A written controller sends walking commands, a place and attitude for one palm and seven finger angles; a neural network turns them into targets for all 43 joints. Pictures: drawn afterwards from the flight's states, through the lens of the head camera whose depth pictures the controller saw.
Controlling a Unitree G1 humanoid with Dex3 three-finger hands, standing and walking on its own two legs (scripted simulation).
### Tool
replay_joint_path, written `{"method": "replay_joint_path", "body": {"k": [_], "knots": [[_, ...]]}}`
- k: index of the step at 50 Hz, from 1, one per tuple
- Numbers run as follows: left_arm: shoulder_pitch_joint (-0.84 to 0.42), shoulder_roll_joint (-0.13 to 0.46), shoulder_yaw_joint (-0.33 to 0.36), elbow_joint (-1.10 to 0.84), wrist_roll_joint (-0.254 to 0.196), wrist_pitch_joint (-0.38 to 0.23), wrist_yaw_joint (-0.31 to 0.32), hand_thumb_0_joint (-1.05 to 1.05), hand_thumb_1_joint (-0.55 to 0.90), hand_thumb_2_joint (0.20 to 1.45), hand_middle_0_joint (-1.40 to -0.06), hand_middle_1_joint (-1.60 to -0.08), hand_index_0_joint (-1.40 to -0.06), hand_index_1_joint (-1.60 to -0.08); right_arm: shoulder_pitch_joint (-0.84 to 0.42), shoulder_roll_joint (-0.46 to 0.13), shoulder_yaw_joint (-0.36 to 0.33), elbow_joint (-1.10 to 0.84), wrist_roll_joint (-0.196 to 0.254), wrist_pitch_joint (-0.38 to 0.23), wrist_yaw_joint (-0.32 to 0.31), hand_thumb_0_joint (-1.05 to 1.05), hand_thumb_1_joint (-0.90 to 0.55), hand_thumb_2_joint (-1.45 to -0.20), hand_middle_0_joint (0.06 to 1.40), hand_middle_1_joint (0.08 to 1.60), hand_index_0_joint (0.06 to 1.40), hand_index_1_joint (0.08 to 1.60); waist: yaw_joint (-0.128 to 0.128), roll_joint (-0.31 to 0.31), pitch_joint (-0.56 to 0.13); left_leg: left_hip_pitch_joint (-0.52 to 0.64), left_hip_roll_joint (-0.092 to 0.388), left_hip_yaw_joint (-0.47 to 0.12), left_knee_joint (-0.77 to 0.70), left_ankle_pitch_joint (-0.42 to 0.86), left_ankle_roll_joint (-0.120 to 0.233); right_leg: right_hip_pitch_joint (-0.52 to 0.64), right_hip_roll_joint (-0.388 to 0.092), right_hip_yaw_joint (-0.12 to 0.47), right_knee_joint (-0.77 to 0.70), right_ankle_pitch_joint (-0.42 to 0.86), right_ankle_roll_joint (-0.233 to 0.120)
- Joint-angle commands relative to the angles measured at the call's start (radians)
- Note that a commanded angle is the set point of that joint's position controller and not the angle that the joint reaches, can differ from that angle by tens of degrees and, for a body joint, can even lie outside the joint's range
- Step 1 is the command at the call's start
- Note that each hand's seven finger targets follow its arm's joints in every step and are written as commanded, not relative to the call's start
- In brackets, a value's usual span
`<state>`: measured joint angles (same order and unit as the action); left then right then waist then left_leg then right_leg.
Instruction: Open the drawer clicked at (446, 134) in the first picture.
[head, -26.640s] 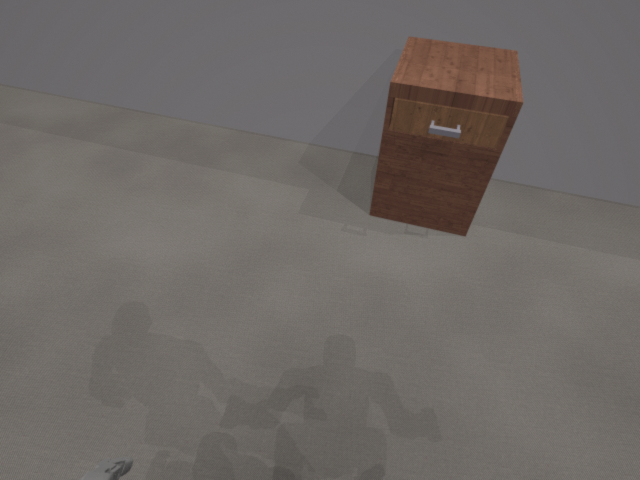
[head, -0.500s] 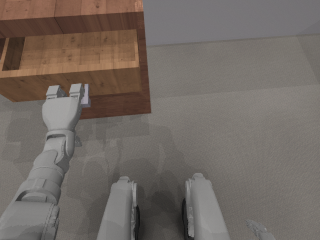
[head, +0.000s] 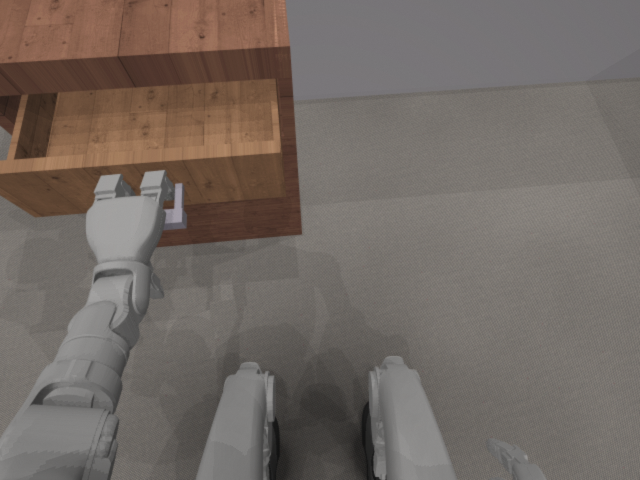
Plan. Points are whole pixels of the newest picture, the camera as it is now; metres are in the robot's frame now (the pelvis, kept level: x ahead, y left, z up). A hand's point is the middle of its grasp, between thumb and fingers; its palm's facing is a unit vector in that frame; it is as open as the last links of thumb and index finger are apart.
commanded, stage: lift the hand off the handle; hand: left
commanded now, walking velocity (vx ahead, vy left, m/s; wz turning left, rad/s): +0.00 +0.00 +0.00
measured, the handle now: (146, 207) +0.47 +0.25 -0.07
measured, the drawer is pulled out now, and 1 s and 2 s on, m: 0.12 0.12 0.12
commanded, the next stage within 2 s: draw the hand back to the body in 1.98 s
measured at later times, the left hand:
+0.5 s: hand (143, 224) +0.42 +0.23 -0.03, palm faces -0.02 -0.03 -1.00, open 13.7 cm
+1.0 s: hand (118, 211) +0.42 +0.25 +0.01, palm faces +0.00 -0.03 -1.00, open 13.7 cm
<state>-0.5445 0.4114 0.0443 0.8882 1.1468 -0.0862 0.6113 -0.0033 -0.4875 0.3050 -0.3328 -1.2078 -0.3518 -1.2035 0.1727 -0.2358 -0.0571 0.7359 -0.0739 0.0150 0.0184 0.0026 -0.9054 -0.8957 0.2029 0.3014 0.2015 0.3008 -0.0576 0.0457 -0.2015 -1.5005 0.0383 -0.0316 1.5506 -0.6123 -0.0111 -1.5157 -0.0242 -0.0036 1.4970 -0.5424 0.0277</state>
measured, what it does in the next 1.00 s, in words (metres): rises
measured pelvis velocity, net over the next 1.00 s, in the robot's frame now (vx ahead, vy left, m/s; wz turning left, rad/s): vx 0.02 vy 0.00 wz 0.00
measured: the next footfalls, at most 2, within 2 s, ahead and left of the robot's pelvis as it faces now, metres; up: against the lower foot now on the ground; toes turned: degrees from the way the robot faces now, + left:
none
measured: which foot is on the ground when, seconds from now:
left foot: down 0.00-1.00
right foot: down 0.00-1.00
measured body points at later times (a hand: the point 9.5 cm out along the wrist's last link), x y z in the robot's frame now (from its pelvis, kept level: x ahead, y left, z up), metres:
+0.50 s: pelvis +0.01 +0.00 +0.03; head +0.17 -0.01 +0.45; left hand +0.42 +0.23 +0.02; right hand +0.11 -0.27 -0.11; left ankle +0.04 +0.13 -0.55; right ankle +0.07 -0.14 -0.55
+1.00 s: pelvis +0.02 +0.00 +0.06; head +0.16 -0.01 +0.49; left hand +0.42 +0.24 +0.06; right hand +0.11 -0.27 -0.08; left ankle +0.04 +0.13 -0.55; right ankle +0.07 -0.14 -0.55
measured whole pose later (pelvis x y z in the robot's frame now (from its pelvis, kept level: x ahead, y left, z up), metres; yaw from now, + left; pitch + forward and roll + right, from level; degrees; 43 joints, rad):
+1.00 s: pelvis +0.02 +0.00 +0.06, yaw +0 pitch +27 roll -1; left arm -0.47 0.41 0.04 0.86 1.14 -0.10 0.60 0.00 -0.49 0.30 -0.34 -1.20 -0.33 -1.21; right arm 0.21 -0.25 -0.06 0.72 -0.06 0.04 0.00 0.00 -0.91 -0.90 0.20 0.30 0.20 0.30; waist -0.05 0.04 -0.19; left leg -1.21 0.05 -0.01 1.29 -0.55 -0.01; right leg -1.23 -0.02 0.00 1.25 -0.49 0.02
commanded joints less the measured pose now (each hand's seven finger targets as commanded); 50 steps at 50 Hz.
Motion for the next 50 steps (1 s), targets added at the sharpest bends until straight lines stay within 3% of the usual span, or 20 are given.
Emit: {"method": "replay_joint_path", "body": {"k": [1,3,4,7,8,10,11,17,18,21,25,26,29,32,36,39,43,45,48,50], "knots": [[-0.316,0.199,0.033,-0.205,-0.005,-0.012,0.042,0.000,-0.500,0.300,-0.300,-1.200,-0.300,-1.200,0.129,-0.154,-0.050,-0.054,0.005,-0.018,-0.016,0.000,-0.900,-0.900,0.200,0.300,0.200,0.300,-0.033,0.038,-0.547,0.420,-0.038,0.020,-0.229,0.283,0.045,0.335,0.056,-0.057,-0.210,0.187,-0.059],[-0.300,0.194,0.032,-0.184,-0.009,-0.006,0.036,0.000,-0.500,0.300,-0.300,-1.200,-0.300,-1.200,0.125,-0.154,-0.048,-0.057,0.006,-0.017,-0.015,0.000,-0.900,-0.900,0.200,0.300,0.200,0.300,-0.023,0.063,-0.525,0.432,-0.040,0.022,-0.247,0.284,0.042,0.334,0.056,-0.058,-0.221,0.183,-0.065],[-0.312,0.181,0.018,-0.176,-0.005,-0.006,0.036,0.000,-0.500,0.300,-0.300,-1.200,-0.300,-1.200,0.129,-0.153,-0.050,-0.055,0.007,-0.017,-0.015,0.000,-0.900,-0.900,0.200,0.300,0.200,0.300,-0.033,0.055,-0.518,0.434,-0.040,0.023,-0.246,0.279,0.043,0.328,0.057,-0.059,-0.225,0.178,-0.063],[-0.292,0.190,0.031,-0.162,-0.007,-0.008,0.037,0.000,-0.500,0.300,-0.300,-1.200,-0.300,-1.200,0.130,-0.153,-0.050,-0.059,0.007,-0.015,-0.016,0.000,-0.900,-0.900,0.200,0.300,0.200,0.300,-0.026,0.029,-0.509,0.437,-0.041,0.024,-0.258,0.292,0.044,0.358,0.058,-0.057,-0.239,0.196,-0.064],[-0.298,0.191,0.032,-0.175,-0.008,-0.010,0.034,0.000,-0.500,0.300,-0.300,-1.200,-0.300,-1.200,0.127,-0.154,-0.049,-0.064,0.005,-0.014,-0.015,0.000,-0.900,-0.900,0.200,0.300,0.200,0.300,-0.017,0.061,-0.518,0.458,-0.042,0.023,-0.266,0.311,0.042,0.360,0.057,-0.057,-0.240,0.208,-0.067],[-0.304,0.176,0.019,-0.167,0.000,-0.011,0.038,0.000,-0.500,0.300,-0.300,-1.200,-0.300,-1.200,0.125,-0.151,-0.052,-0.064,0.008,-0.011,-0.014,0.000,-0.900,-0.900,0.200,0.300,0.200,0.300,-0.023,0.063,-0.502,0.467,-0.042,0.025,-0.274,0.300,0.041,0.351,0.057,-0.058,-0.250,0.197,-0.068],[-0.298,0.175,0.023,-0.160,0.002,-0.011,0.043,0.000,-0.500,0.300,-0.300,-1.200,-0.300,-1.200,0.127,-0.152,-0.052,-0.065,0.007,-0.010,-0.015,0.000,-0.900,-0.900,0.200,0.300,0.200,0.300,-0.028,0.033,-0.500,0.462,-0.041,0.025,-0.275,0.296,0.044,0.357,0.058,-0.057,-0.257,0.195,-0.065],[-0.291,0.226,0.061,-0.177,0.005,-0.012,0.055,0.000,-0.500,0.300,-0.300,-1.200,-0.300,-1.200,0.124,-0.149,-0.050,-0.070,0.007,-0.008,-0.019,0.000,-0.900,-0.900,0.200,0.300,0.200,0.300,-0.014,0.021,-0.528,0.457,-0.046,0.038,-0.287,0.311,0.047,0.442,0.057,-0.042,-0.276,0.232,-0.060],[-0.294,0.237,0.072,-0.194,0.003,-0.013,0.055,0.000,-0.500,0.300,-0.300,-1.200,-0.300,-1.200,0.120,-0.152,-0.049,-0.072,0.005,-0.007,-0.019,0.000,-0.900,-0.900,0.200,0.300,0.200,0.300,-0.007,0.051,-0.541,0.484,-0.044,0.034,-0.296,0.332,0.045,0.438,0.056,-0.045,-0.274,0.246,-0.063],[-0.267,0.218,0.065,-0.212,-0.001,-0.014,0.060,0.000,-0.500,0.300,-0.300,-1.200,-0.300,-1.200,0.123,-0.146,-0.054,-0.075,0.007,-0.003,-0.018,0.000,-0.900,-0.900,0.200,0.300,0.200,0.300,-0.005,0.038,-0.562,0.507,-0.048,0.040,-0.304,0.362,0.045,0.479,0.057,-0.042,-0.287,0.286,-0.060],[-0.264,0.226,0.064,-0.198,-0.003,-0.002,0.057,0.000,-0.500,0.300,-0.300,-1.200,-0.300,-1.200,0.120,-0.147,-0.052,-0.069,0.011,-0.002,-0.020,0.000,-0.900,-0.900,0.200,0.300,0.200,0.300,-0.008,0.037,-0.524,0.508,-0.046,0.043,-0.325,0.346,0.045,0.494,0.056,-0.039,-0.311,0.281,-0.058],[-0.252,0.197,0.047,-0.191,-0.004,0.004,0.057,0.000,-0.500,0.300,-0.300,-1.200,-0.300,-1.200,0.121,-0.145,-0.053,-0.073,0.011,-0.003,-0.021,0.000,-0.900,-0.900,0.200,0.300,0.200,0.300,-0.015,0.023,-0.517,0.510,-0.047,0.046,-0.332,0.336,0.046,0.494,0.057,-0.039,-0.323,0.270,-0.057],[-0.270,0.185,0.031,-0.174,-0.011,0.015,0.049,0.000,-0.500,0.300,-0.300,-1.200,-0.300,-1.200,0.124,-0.146,-0.052,-0.070,0.014,-0.005,-0.021,0.000,-0.900,-0.900,0.200,0.300,0.200,0.300,-0.023,0.021,-0.496,0.524,-0.047,0.047,-0.351,0.323,0.047,0.499,0.057,-0.040,-0.346,0.254,-0.055],[-0.268,0.239,0.062,-0.165,-0.018,0.013,0.035,0.000,-0.500,0.300,-0.300,-1.200,-0.300,-1.200,0.123,-0.148,-0.047,-0.070,0.017,-0.005,-0.028,0.000,-0.900,-0.900,0.200,0.300,0.200,0.300,-0.013,-0.015,-0.489,0.496,-0.050,0.052,-0.359,0.307,0.050,0.552,0.056,-0.028,-0.361,0.259,-0.052],[-0.240,0.227,0.056,-0.146,-0.019,0.000,0.020,0.000,-0.500,0.300,-0.300,-1.200,-0.300,-1.200,0.123,-0.147,-0.045,-0.075,0.019,-0.006,-0.029,0.000,-0.900,-0.900,0.200,0.300,0.200,0.300,-0.007,0.001,-0.458,0.508,-0.052,0.056,-0.378,0.300,0.050,0.550,0.056,-0.029,-0.378,0.246,-0.055],[-0.264,0.242,0.063,-0.172,-0.016,-0.017,0.019,0.000,-0.500,0.300,-0.300,-1.200,-0.300,-1.200,0.125,-0.148,-0.046,-0.077,0.018,-0.006,-0.031,0.000,-0.900,-0.900,0.200,0.300,0.200,0.300,-0.010,0.013,-0.471,0.527,-0.051,0.055,-0.385,0.309,0.050,0.555,0.057,-0.028,-0.383,0.250,-0.055],[-0.206,0.258,0.092,-0.206,-0.019,-0.032,0.023,0.000,-0.500,0.300,-0.300,-1.200,-0.300,-1.200,0.124,-0.147,-0.048,-0.086,0.015,-0.001,-0.029,0.000,-0.900,-0.900,0.200,0.300,0.200,0.300,0.014,0.031,-0.505,0.564,-0.053,0.056,-0.401,0.362,0.047,0.600,0.059,-0.028,-0.385,0.309,-0.060],[-0.211,0.217,0.062,-0.214,-0.019,-0.032,0.031,0.000,-0.500,0.300,-0.300,-1.200,-0.300,-1.200,0.126,-0.144,-0.053,-0.082,0.018,0.001,-0.026,0.000,-0.900,-0.900,0.200,0.300,0.200,0.300,-0.001,0.036,-0.478,0.590,-0.050,0.055,-0.410,0.369,0.046,0.581,0.060,-0.033,-0.401,0.310,-0.058],[-0.179,0.203,0.056,-0.206,-0.021,-0.011,0.032,0.000,-0.500,0.300,-0.300,-1.200,-0.300,-1.200,0.126,-0.149,-0.054,-0.084,0.019,0.007,-0.022,0.000,-0.900,-0.900,0.200,0.300,0.200,0.300,0.003,0.035,-0.467,0.625,-0.046,0.048,-0.436,0.392,0.041,0.582,0.062,-0.044,-0.411,0.314,-0.064],[-0.201,0.165,0.017,-0.170,-0.025,0.008,0.027,0.000,-0.500,0.300,-0.300,-1.200,-0.300,-1.200,0.131,-0.148,-0.056,-0.077,0.024,0.007,-0.020,0.000,-0.900,-0.900,0.200,0.300,0.200,0.300,-0.017,0.015,-0.416,0.624,-0.044,0.047,-0.450,0.354,0.042,0.564,0.063,-0.046,-0.436,0.275,-0.061]]}}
